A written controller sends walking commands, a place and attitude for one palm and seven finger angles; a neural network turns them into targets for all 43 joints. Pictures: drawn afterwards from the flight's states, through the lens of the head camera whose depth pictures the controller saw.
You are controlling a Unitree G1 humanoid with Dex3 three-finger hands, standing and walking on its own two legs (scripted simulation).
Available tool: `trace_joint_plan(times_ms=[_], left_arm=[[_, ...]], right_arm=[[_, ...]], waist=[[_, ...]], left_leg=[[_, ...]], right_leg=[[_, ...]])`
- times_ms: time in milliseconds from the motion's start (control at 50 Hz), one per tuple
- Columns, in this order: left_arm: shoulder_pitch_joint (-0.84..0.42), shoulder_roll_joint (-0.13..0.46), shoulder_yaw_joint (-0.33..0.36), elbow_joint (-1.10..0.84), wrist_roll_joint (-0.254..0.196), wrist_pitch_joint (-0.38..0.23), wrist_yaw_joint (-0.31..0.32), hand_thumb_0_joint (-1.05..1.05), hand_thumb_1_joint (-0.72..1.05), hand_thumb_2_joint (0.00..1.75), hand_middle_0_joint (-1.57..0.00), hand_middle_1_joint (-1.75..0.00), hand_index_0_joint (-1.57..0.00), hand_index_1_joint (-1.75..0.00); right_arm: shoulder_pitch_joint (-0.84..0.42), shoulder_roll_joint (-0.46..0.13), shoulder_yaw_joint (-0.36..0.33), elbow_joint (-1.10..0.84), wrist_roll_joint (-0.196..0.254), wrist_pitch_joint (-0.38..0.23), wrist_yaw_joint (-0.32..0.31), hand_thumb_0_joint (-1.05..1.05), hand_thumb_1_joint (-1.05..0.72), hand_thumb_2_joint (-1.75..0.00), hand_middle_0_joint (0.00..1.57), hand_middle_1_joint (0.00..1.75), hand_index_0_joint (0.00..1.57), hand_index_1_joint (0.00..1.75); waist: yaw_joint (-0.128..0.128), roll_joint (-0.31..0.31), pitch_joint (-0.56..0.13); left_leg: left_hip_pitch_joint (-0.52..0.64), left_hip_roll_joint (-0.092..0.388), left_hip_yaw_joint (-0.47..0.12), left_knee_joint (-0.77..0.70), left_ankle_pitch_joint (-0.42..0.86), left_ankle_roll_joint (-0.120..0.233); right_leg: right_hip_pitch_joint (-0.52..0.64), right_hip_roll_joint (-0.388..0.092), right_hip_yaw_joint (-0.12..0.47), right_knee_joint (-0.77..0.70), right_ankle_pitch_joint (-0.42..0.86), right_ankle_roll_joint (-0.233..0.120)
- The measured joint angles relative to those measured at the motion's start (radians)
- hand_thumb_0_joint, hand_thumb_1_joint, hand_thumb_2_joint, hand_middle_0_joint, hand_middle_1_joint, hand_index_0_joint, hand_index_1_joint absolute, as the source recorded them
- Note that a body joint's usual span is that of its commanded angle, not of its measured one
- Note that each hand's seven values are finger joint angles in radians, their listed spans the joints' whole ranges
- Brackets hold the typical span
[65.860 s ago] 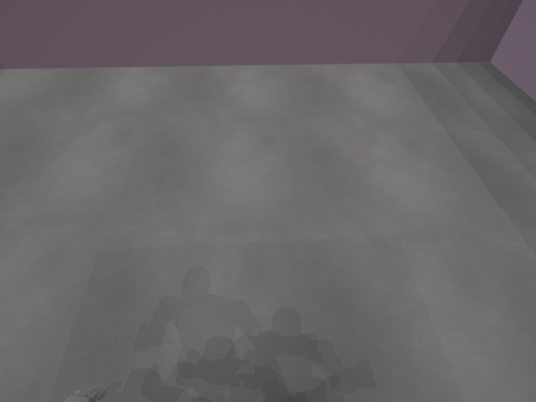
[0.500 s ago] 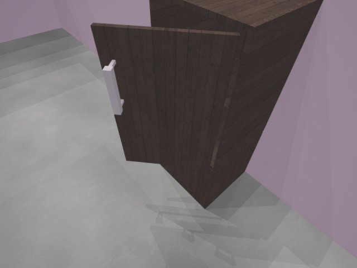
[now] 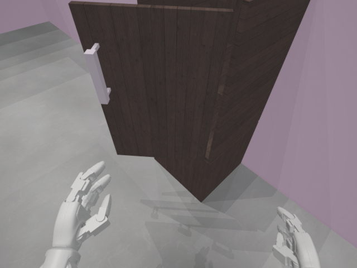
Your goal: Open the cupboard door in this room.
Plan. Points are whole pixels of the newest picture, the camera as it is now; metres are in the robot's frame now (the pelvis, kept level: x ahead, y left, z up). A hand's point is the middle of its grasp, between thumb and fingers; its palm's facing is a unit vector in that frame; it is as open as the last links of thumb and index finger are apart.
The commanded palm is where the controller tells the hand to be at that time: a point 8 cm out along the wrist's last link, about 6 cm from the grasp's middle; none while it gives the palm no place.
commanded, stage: raise the hand with hooked fingers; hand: left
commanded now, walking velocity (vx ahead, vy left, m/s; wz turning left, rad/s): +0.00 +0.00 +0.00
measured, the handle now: (100, 74) +0.58 +0.24 +0.13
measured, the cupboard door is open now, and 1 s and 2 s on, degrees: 42 42 42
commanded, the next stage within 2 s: move the hooked fingers beside the handle in 1.78 s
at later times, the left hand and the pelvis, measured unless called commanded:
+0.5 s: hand (74, 209) +0.23 +0.21 +0.06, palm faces -0.04 -1.00 -0.05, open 11.0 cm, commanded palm +0.19 +0.27 +0.06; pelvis +0.01 -0.01 -0.01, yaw +1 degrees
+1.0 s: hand (38, 178) +0.26 +0.28 +0.11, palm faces +0.01 -1.00 -0.04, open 13.6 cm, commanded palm +0.23 +0.32 +0.12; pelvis +0.01 +0.02 +0.02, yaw +1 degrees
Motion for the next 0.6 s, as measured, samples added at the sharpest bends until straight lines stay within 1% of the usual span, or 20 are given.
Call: trace_joint_plan(times_ms=[20, 40, 80, 120, 160, 180, 220, 240, 280, 320, 360, 400, 440, 480, 540, 600], left_arm=[[0.012, 0.005, 0.009, -0.003, 0.000, -0.028, -0.046, 0.01, 0.72, 0.81, -0.20, -0.43, -0.21, -0.43], [0.030, 0.013, 0.016, -0.010, -0.004, -0.035, -0.081, 0.01, 0.70, 0.80, -0.21, -0.44, -0.22, -0.45], [0.078, 0.027, 0.031, -0.031, -0.022, -0.007, -0.119, 0.01, 0.64, 0.79, -0.22, -0.47, -0.22, -0.47], [0.130, 0.039, 0.052, -0.057, -0.038, 0.033, -0.120, 0.01, 0.59, 0.77, -0.22, -0.50, -0.23, -0.50], [0.172, 0.049, 0.077, -0.092, -0.048, 0.053, -0.100, 0.01, 0.54, 0.75, -0.23, -0.53, -0.23, -0.53], [0.184, 0.055, 0.089, -0.110, -0.053, 0.051, -0.094, 0.01, 0.52, 0.74, -0.23, -0.55, -0.23, -0.55], [0.182, 0.069, 0.112, -0.136, -0.065, 0.027, -0.097, 0.01, 0.47, 0.72, -0.23, -0.58, -0.24, -0.58], [0.168, 0.076, 0.122, -0.143, -0.072, 0.014, -0.108, 0.01, 0.45, 0.71, -0.23, -0.59, -0.24, -0.59], [0.117, 0.093, 0.136, -0.138, -0.091, 0.005, -0.150, 0.01, 0.40, 0.69, -0.23, -0.62, -0.24, -0.62], [0.053, 0.115, 0.148, -0.116, -0.108, 0.028, -0.200, 0.01, 0.35, 0.67, -0.23, -0.65, -0.24, -0.65], [-0.003, 0.137, 0.160, -0.086, -0.125, 0.076, -0.241, 0.01, 0.30, 0.65, -0.24, -0.68, -0.24, -0.68], [-0.039, 0.155, 0.175, -0.058, -0.141, 0.131, -0.263, 0.01, 0.26, 0.63, -0.24, -0.71, -0.25, -0.71], [-0.051, 0.165, 0.194, -0.045, -0.154, 0.171, -0.263, 0.00, 0.21, 0.61, -0.25, -0.74, -0.25, -0.74], [-0.052, 0.168, 0.212, -0.042, -0.165, 0.189, -0.254, 0.00, 0.17, 0.59, -0.25, -0.77, -0.26, -0.77], [-0.044, 0.164, 0.230, -0.049, -0.170, 0.186, -0.233, 0.00, 0.10, 0.56, -0.25, -0.82, -0.26, -0.82], [-0.048, 0.163, 0.236, -0.047, -0.168, 0.178, -0.225, 0.00, 0.03, 0.53, -0.26, -0.86, -0.27, -0.86]], right_arm=[[-0.017, 0.000, -0.006, -0.030, 0.001, 0.008, 0.007, 0.02, -0.91, -0.90, 0.20, 0.30, 0.20, 0.30], [-0.031, 0.000, -0.011, -0.058, 0.004, 0.020, 0.009, 0.02, -0.91, -0.90, 0.20, 0.30, 0.20, 0.30], [-0.050, -0.002, -0.018, -0.106, 0.010, 0.046, 0.005, 0.02, -0.91, -0.90, 0.20, 0.30, 0.20, 0.30], [-0.057, -0.001, -0.021, -0.137, 0.014, 0.066, -0.005, 0.01, -0.91, -0.90, 0.20, 0.30, 0.20, 0.30], [-0.054, 0.003, -0.016, -0.150, 0.013, 0.077, -0.018, 0.01, -0.91, -0.90, 0.20, 0.30, 0.20, 0.30], [-0.050, 0.006, -0.010, -0.150, 0.012, 0.078, -0.024, 0.01, -0.91, -0.90, 0.20, 0.30, 0.19, 0.30], [-0.044, 0.012, 0.008, -0.136, 0.012, 0.073, -0.034, 0.01, -0.91, -0.90, 0.20, 0.30, 0.19, 0.30], [-0.041, 0.016, 0.020, -0.124, 0.013, 0.068, -0.038, 0.01, -0.91, -0.90, 0.20, 0.30, 0.20, 0.30], [-0.038, 0.023, 0.045, -0.095, 0.016, 0.061, -0.046, 0.01, -0.91, -0.90, 0.20, 0.30, 0.20, 0.30], [-0.033, 0.034, 0.069, -0.065, 0.022, 0.059, -0.050, 0.01, -0.91, -0.90, 0.20, 0.30, 0.20, 0.30], [-0.022, 0.046, 0.087, -0.039, 0.028, 0.062, -0.055, 0.01, -0.91, -0.90, 0.20, 0.30, 0.20, 0.30], [-0.004, 0.055, 0.098, -0.024, 0.030, 0.065, -0.057, 0.02, -0.91, -0.90, 0.20, 0.30, 0.20, 0.30], [0.020, 0.060, 0.101, -0.017, 0.031, 0.063, -0.058, 0.02, -0.91, -0.90, 0.20, 0.30, 0.20, 0.30], [0.047, 0.056, 0.096, -0.016, 0.030, 0.059, -0.058, 0.02, -0.90, -0.90, 0.20, 0.30, 0.20, 0.30], [0.082, 0.037, 0.080, -0.015, 0.030, 0.048, -0.056, 0.02, -0.90, -0.90, 0.20, 0.30, 0.20, 0.30], [0.099, 0.009, 0.065, -0.015, 0.032, 0.042, -0.057, 0.02, -0.90, -0.90, 0.20, 0.30, 0.20, 0.30]], waist=[[0.003, -0.010, -0.005], [0.008, -0.019, -0.009], [0.023, -0.028, -0.008], [0.040, -0.027, -0.007], [0.056, -0.017, -0.004], [0.062, -0.012, -0.002], [0.073, -0.001, 0.003], [0.076, 0.005, 0.006], [0.080, 0.020, 0.016], [0.077, 0.032, 0.025], [0.067, 0.041, 0.033], [0.051, 0.047, 0.037], [0.035, 0.050, 0.036], [0.023, 0.049, 0.034], [0.013, 0.046, 0.030], [0.013, 0.041, 0.036]], left_leg=[[-0.030, 0.005, 0.002, 0.037, -0.018, 0.000], [-0.054, 0.011, 0.002, 0.068, -0.034, -0.009], [-0.089, 0.018, -0.003, 0.118, -0.061, -0.013], [-0.111, 0.024, -0.017, 0.150, -0.078, -0.015], [-0.128, 0.030, -0.038, 0.171, -0.089, -0.021], [-0.136, 0.032, -0.050, 0.180, -0.092, -0.024], [-0.155, 0.035, -0.073, 0.195, -0.095, -0.029], [-0.165, 0.036, -0.084, 0.202, -0.095, -0.031], [-0.181, 0.039, -0.100, 0.212, -0.095, -0.034], [-0.185, 0.041, -0.108, 0.210, -0.090, -0.037], [-0.173, 0.042, -0.106, 0.193, -0.082, -0.038], [-0.150, 0.043, -0.097, 0.163, -0.070, -0.036], [-0.121, 0.041, -0.083, 0.125, -0.056, -0.032], [-0.091, 0.039, -0.068, 0.087, -0.042, -0.028], [-0.055, 0.034, -0.052, 0.040, -0.025, -0.022], [-0.029, 0.028, -0.042, 0.013, -0.013, -0.015]], right_leg=[[-0.032, 0.003, 0.002, 0.037, -0.017, -0.004], [-0.058, 0.005, 0.003, 0.069, -0.033, -0.006], [-0.091, 0.008, -0.001, 0.115, -0.059, -0.013], [-0.104, 0.012, -0.015, 0.137, -0.075, -0.019], [-0.106, 0.016, -0.036, 0.143, -0.084, -0.024], [-0.107, 0.018, -0.047, 0.143, -0.087, -0.025], [-0.110, 0.020, -0.070, 0.141, -0.089, -0.028], [-0.112, 0.022, -0.080, 0.140, -0.089, -0.030], [-0.116, 0.025, -0.097, 0.136, -0.086, -0.033], [-0.114, 0.028, -0.104, 0.127, -0.080, -0.035], [-0.103, 0.030, -0.102, 0.108, -0.070, -0.034], [-0.085, 0.033, -0.093, 0.081, -0.056, -0.031], [-0.064, 0.034, -0.080, 0.050, -0.041, -0.026], [-0.043, 0.034, -0.066, 0.020, -0.026, -0.021], [-0.015, 0.033, -0.050, -0.018, -0.008, -0.014], [0.006, 0.030, -0.040, -0.042, 0.004, -0.008]])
